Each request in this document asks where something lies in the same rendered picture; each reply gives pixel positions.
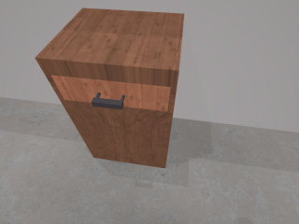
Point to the cabinet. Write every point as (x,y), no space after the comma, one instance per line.
(129,46)

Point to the drawer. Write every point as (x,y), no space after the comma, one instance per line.
(136,95)

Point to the handle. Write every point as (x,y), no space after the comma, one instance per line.
(108,103)

